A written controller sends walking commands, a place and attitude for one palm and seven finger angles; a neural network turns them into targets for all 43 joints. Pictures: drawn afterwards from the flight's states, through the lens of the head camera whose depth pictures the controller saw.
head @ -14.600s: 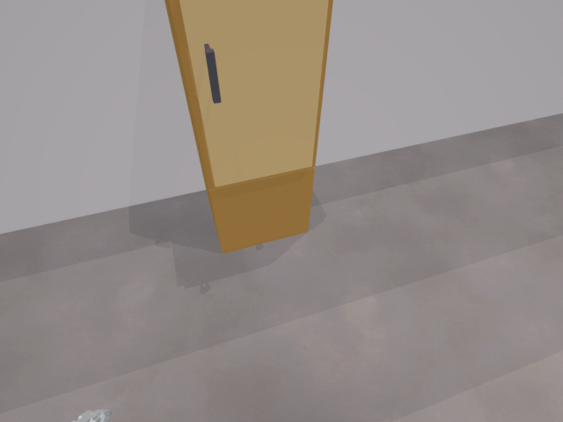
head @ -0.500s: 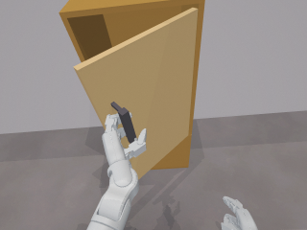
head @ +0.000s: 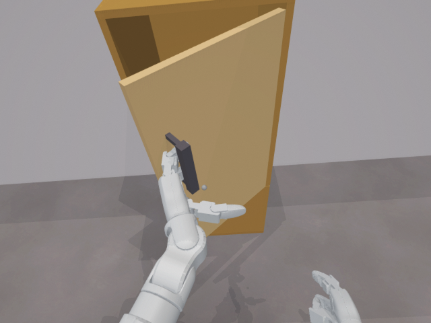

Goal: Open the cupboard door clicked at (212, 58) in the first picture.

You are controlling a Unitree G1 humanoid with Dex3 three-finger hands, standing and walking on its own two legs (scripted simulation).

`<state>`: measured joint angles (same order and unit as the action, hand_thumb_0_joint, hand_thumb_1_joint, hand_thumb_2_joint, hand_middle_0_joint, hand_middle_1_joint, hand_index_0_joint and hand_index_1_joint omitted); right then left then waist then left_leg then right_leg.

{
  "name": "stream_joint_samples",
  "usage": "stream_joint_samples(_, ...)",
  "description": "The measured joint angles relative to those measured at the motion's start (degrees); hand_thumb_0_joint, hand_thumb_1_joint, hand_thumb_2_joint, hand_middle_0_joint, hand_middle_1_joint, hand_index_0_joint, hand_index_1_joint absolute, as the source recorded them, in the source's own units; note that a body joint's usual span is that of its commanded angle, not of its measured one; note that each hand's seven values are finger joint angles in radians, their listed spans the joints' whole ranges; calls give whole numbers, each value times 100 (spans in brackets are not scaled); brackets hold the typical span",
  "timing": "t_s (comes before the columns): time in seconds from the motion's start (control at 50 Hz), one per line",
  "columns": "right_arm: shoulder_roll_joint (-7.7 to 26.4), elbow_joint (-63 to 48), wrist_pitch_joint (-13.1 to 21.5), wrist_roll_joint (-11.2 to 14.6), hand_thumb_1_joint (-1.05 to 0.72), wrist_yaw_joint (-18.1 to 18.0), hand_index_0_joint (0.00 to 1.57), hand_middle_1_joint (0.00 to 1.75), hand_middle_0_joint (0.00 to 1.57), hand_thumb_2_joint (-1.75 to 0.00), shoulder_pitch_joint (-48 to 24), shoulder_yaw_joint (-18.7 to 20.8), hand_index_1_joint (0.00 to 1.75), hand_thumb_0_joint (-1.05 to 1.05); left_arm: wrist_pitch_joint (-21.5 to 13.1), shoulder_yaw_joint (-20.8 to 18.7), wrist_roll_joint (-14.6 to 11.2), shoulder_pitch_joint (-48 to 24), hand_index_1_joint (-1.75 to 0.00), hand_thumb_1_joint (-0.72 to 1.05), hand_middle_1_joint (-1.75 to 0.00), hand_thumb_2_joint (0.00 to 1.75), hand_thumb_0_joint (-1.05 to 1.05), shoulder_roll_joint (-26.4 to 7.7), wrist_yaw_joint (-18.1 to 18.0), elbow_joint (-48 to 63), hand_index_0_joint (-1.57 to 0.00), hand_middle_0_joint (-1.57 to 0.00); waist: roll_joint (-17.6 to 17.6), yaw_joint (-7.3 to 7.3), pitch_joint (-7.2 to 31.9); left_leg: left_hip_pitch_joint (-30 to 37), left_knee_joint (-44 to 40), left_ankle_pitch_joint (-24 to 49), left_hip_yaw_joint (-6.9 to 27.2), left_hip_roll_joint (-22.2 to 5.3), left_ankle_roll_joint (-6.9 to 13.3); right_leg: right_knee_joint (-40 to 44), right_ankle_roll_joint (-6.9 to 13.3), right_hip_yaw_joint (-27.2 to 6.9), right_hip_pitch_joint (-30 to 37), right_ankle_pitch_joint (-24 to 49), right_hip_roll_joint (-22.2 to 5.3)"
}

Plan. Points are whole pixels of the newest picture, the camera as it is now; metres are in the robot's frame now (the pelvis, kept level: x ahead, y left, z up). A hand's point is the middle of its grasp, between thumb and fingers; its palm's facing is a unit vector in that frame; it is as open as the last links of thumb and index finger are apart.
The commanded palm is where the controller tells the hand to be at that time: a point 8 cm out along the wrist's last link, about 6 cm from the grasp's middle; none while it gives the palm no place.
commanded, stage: open thumb and fingers to let go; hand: left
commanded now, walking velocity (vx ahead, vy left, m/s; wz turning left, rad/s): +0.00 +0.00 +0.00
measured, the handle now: (182, 164) +0.39 +0.08 +0.10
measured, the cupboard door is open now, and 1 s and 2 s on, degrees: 40 43 43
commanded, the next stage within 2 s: slide the hand sideways off the handle in 0.02 s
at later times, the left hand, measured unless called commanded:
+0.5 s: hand (203, 203) +0.30 +0.03 +0.09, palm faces -0.07 -1.00 +0.01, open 16.3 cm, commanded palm +0.27 +0.09 +0.09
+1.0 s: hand (173, 226) +0.26 +0.08 +0.09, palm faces -0.05 -1.00 +0.01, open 16.1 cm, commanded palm +0.22 +0.14 +0.09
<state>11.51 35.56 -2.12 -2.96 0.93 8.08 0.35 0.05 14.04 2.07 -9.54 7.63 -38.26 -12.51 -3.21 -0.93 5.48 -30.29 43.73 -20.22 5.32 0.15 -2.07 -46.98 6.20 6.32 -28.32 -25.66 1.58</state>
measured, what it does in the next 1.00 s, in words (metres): shifts its weight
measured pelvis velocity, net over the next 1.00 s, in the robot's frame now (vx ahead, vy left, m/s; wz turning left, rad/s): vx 0.00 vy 0.07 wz -0.07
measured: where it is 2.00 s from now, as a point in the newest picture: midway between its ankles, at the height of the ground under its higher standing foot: outside the picture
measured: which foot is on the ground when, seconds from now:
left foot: down 0.00-1.00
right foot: down 0.00-1.00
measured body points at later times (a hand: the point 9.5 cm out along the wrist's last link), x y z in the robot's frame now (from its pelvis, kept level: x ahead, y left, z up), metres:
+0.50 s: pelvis -0.02 +0.06 +0.00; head -0.01 +0.04 +0.45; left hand +0.30 +0.08 +0.09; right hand +0.12 -0.17 -0.10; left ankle +0.02 +0.18 -0.70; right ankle -0.01 -0.04 -0.70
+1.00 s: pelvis +0.00 +0.07 +0.00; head +0.00 +0.06 +0.45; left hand +0.26 +0.13 +0.09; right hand +0.18 -0.14 -0.07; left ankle +0.02 +0.18 -0.70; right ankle -0.01 -0.04 -0.70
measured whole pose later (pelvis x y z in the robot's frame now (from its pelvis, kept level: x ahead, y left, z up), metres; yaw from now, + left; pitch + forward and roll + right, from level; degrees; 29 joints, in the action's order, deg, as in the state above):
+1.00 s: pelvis +0.00 +0.07 +0.00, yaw -4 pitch +3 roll +0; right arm 10.1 26.1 -5.3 -0.4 2.2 10.4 -2.1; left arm -5.5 20.3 2.8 9.4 2.2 -19.0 3.3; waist -2.1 -0.3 4.0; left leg -27.9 47.2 -22.7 0.4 0.8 1.0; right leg -46.6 1.0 1.3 -25.4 -24.5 0.7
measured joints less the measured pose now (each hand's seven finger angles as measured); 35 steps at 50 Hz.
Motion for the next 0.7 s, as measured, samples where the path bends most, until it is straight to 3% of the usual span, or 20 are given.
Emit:
stream_joint_samples(0.14,-36,114,8,-31,-91,3,19,30,20,-90,-20,-17,30,1,1,-8,-39,-381,-58,-49,-53,30,-1,72,-99,-406,-30,-31,-1,-16,7,-95,91,16,-43,13,-44,-8,-99,-47,-68,80,-20)
stream_joint_samples(0.16,-43,102,-14,-22,-91,20,19,30,20,-90,-14,-32,30,1,-19,-17,34,-380,-57,-49,-52,30,-1,60,11,-415,-29,-31,24,-20,-19,-89,88,26,-62,30,-42,-21,-116,-65,-72,88,-40)
stream_joint_samples(0.26,-1,-262,-13,158,-91,17,20,30,20,-90,308,-52,30,1,-809,76,-108,-89,-46,-49,-42,30,-1,-364,1811,-340,-18,-25,64,36,-141,-100,129,63,-139,91,12,-68,-207,-139,-96,131,-108)
stream_joint_samples(0.32,40,-332,79,258,-91,-3,20,30,20,-90,454,-57,30,1,-1117,232,-333,-28,-40,-49,-37,30,-1,-438,2211,-440,-15,-20,2,33,-188,-64,202,21,-204,80,54,-51,-277,-205,-39,160,-100)
stream_joint_samples(0.38,30,-319,119,279,-91,18,20,30,20,-90,529,-90,30,1,-1183,283,-377,-11,-35,-50,-34,30,-1,-280,2062,-542,-14,-17,20,-3,-190,-8,212,2,-305,73,117,-21,-346,-306,3,196,-96)
stream_joint_samples(0.5,-54,-379,24,220,-90,123,20,30,20,-90,605,-126,30,1,-1053,302,-9,6,-31,-50,-31,30,-1,-73,1565,-531,-15,-15,108,-84,-124,19,240,-37,-488,63,228,-10,-444,-488,-8,239,-93)
stream_joint_samples(0.7,-114,-612,-222,249,-90,184,20,30,20,-90,538,-151,30,1,-769,548,135,762,-30,-50,-31,30,-1,-241,1560,330,-16,-17,158,-39,-128,182,258,-119,-585,57,323,79,-537,-587,177,248,-88)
